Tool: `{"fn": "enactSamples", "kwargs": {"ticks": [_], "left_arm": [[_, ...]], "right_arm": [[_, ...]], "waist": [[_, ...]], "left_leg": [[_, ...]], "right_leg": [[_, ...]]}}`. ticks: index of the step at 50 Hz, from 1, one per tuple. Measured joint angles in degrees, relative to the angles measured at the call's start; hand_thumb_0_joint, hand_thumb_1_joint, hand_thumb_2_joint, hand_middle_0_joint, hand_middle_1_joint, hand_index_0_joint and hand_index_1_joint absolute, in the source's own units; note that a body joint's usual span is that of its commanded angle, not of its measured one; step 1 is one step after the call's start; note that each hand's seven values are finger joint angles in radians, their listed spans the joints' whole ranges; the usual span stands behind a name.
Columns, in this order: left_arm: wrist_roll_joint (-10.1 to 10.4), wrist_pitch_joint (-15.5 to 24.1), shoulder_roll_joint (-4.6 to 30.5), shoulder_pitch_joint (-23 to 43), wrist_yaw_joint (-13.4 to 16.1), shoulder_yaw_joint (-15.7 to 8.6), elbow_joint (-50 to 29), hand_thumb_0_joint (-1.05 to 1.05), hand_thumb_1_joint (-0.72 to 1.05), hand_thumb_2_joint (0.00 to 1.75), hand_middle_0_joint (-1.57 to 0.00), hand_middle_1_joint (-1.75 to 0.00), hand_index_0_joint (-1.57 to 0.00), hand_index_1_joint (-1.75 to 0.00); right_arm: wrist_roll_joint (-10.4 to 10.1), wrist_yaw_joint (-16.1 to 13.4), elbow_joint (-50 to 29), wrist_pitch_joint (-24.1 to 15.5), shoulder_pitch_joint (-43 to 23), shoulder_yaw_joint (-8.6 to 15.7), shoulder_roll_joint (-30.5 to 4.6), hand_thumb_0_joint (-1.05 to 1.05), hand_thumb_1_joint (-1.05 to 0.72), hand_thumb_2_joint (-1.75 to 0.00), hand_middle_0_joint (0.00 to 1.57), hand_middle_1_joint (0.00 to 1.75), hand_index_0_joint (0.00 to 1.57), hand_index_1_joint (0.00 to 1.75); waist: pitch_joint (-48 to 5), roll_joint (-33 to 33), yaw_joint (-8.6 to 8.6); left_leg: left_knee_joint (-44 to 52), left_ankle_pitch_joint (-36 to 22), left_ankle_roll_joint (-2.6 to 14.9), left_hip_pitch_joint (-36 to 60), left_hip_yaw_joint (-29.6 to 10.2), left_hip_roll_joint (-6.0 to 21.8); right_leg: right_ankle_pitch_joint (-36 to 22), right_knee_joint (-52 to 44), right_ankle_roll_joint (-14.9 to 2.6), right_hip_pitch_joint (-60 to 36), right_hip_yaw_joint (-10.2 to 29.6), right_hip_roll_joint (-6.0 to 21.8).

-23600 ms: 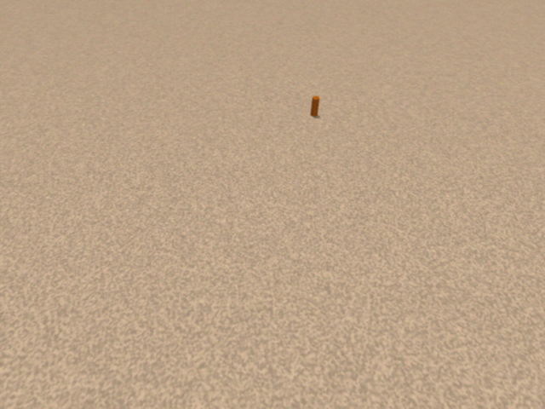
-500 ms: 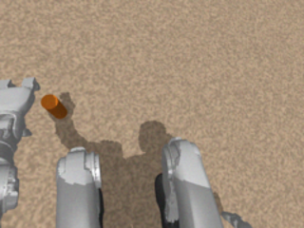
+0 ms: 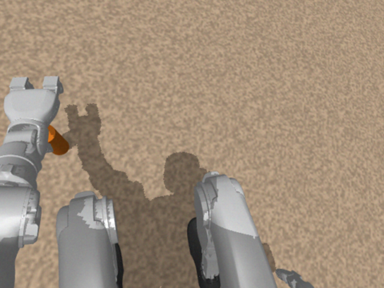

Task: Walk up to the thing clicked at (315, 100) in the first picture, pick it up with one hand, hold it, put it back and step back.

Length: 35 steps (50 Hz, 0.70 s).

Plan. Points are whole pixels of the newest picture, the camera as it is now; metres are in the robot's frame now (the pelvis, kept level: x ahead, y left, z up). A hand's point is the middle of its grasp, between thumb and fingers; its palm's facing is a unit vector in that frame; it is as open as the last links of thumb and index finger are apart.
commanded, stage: approach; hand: left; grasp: from above
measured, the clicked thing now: (52, 140) +0.48 +0.26 -0.28
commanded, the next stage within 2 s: rest palm in 0.34 s
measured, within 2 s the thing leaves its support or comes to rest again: neither
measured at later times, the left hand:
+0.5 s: hand (29, 151) +0.43 +0.28 -0.18, palm faces -0.47 -0.06 -0.88, open 13.4 cm
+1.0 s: hand (44, 139) +0.47 +0.26 -0.23, palm faces -0.44 -0.08 -0.89, open 13.6 cm
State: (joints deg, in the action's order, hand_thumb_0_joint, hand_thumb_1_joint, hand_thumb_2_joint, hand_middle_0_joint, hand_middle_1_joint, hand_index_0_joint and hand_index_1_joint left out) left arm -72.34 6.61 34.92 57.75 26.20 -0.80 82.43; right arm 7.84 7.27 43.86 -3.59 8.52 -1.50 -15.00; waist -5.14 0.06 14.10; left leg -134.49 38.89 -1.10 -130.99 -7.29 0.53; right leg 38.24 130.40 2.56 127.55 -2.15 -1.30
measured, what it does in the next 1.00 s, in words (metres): stands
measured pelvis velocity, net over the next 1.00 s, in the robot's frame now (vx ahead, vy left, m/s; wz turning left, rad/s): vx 0.00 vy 0.00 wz -0.04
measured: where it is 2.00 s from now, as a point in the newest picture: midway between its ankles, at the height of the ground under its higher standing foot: (161, 279)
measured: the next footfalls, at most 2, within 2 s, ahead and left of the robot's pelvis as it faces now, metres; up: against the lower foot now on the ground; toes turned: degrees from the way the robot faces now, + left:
none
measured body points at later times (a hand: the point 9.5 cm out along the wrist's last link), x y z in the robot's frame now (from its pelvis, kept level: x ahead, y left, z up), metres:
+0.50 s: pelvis -0.01 +0.00 -0.01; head +0.23 +0.05 +0.37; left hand +0.45 +0.28 -0.13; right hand +0.03 -0.28 -0.12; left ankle +0.08 +0.13 -0.31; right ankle +0.10 -0.13 -0.31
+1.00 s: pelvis +0.00 +0.00 -0.03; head +0.25 +0.06 +0.34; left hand +0.48 +0.26 -0.17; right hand +0.02 -0.27 -0.13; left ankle +0.08 +0.13 -0.31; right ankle +0.10 -0.13 -0.31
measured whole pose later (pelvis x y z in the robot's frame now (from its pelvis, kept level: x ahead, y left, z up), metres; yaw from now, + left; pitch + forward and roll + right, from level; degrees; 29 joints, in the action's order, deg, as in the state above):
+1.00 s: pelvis +0.00 +0.00 -0.03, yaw -2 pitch +32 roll -8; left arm -72.5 8.7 42.4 56.7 29.2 -7.2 90.1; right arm 11.2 10.9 43.1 -6.5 9.7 -5.5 -16.2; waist 0.7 1.2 17.2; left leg -141.3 39.4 -1.3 -134.9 -9.7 0.2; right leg 38.0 135.7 3.3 130.8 -3.8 -2.1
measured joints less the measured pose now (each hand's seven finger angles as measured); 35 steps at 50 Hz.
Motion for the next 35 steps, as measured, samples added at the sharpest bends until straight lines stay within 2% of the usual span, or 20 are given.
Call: {"fn": "enactSamples", "kwargs": {"ticks": [4,8,12,17,20,23,27,31,35], "left_arm": [[0.3,-3.3,-0.2,3.6,-0.1,-1.0,3.3,0.0,-0.52,0.99,-0.11,-1.03,-0.11,-1.03],[2.5,-5.5,0.2,5.1,-2.0,-1.0,5.5,0.0,-0.51,0.99,-0.12,-1.02,-0.11,-1.02],[4.6,-5.5,0.8,3.4,-5.0,-1.1,5.2,0.0,-0.5,0.97,-0.13,-1.01,-0.13,-1.01],[6.0,-2.1,1.8,-1.2,-7.4,-1.9,3.2,0.0,-0.46,0.94,-0.15,-1.0,-0.15,-0.99],[5.2,1.2,2.4,-4.6,-7.3,-2.7,0.6,0.0,-0.44,0.93,-0.16,-1.01,-0.17,-0.99],[4.0,3.7,2.9,-7.4,-5.7,-2.6,-2.7,0.0,-0.43,0.93,-0.17,-1.01,-0.18,-0.99],[2.7,4.4,2.7,-7.7,-2.5,-0.9,-3.7,0.0,-0.44,0.93,-0.16,-1.01,-0.17,-0.99],[1.2,3.6,2.7,-3.5,-0.2,0.4,2.0,-0.01,-0.46,0.96,-0.15,-1.0,-0.15,-0.99],[0.0,2.7,3.2,-0.2,1.5,-0.1,7.0,-0.01,-0.44,1.0,-0.16,-1.01,-0.16,-1.0]], "right_arm": [[-0.4,0.1,-0.7,0.4,0.6,-0.8,-0.4,0.0,-0.91,-0.9,0.2,0.3,0.2,0.3],[-1.0,0.0,-1.1,1.0,1.7,-1.5,-0.9,0.0,-0.91,-0.9,0.2,0.3,0.2,0.3],[-1.7,0.0,-1.2,1.6,2.7,-1.7,-1.1,0.0,-0.91,-0.9,0.2,0.3,0.2,0.3],[-1.8,0.2,-1.3,1.7,3.6,-2.0,-0.9,0.0,-0.91,-0.9,0.2,0.3,0.2,0.3],[-1.4,0.2,-1.1,1.4,3.7,-1.9,-0.8,0.0,-0.91,-0.9,0.2,0.3,0.2,0.3],[-1.0,0.2,-0.7,1.0,3.4,-1.1,-0.7,0.01,-0.91,-0.9,0.2,0.3,0.2,0.3],[-0.3,0.0,0.0,0.4,1.9,0.0,-0.6,0.01,-0.91,-0.9,0.2,0.3,0.2,0.3],[0.6,0.0,0.3,-0.8,-0.6,-0.5,-0.8,0.0,-0.91,-0.9,0.2,0.3,0.2,0.3],[1.2,0.3,-0.5,-1.9,-2.2,-1.7,-1.1,0.0,-0.91,-0.9,0.2,0.3,0.2,0.3]], "waist": [[-0.7,-1.1,1.72],[-0.9,-2.4,2.46],[-0.1,-2.9,2.2],[1.8,-2.1,0.87],[2.5,-1.2,-0.29],[2.8,-0.3,-1.31],[2.3,0.7,-2.07],[1.8,1.2,-1.41],[2.1,1.3,0.16]], "left_leg": [[0.8,-0.1,0.02,0.3,0.0,0.3],[1.4,-0.1,0.16,0.7,0.0,0.6],[1.7,-0.2,0.38,1.4,0.3,0.8],[1.2,-0.5,0.24,1.7,0.2,0.6],[0.3,-0.8,-0.22,1.0,-0.2,0.2],[-0.7,-0.9,-0.59,0.3,-0.3,-0.2],[-1.6,-1.1,-0.55,-0.7,-0.1,-0.7],[-2.3,-1.1,-0.25,-1.5,-0.3,-0.8],[-3.2,-0.8,-0.07,-2.1,-0.9,-0.7]], "right_leg": [[-0.4,-0.8,-0.06,0.0,-0.1,-0.2],[-0.7,-1.5,0.01,-0.2,0.0,-0.5],[-0.9,-1.6,0.12,-0.6,0.2,-0.6],[-1.1,-1.0,-0.03,-0.9,0.1,-0.5],[-1.1,-0.1,-0.15,-0.4,-0.1,-0.3],[-0.9,1.1,-0.24,0.1,-0.2,0.0],[-0.6,2.1,-0.21,0.8,0.1,0.3],[-0.6,2.4,-0.07,1.2,-0.1,0.3],[-0.5,2.7,-0.06,1.4,-0.6,0.1]]}}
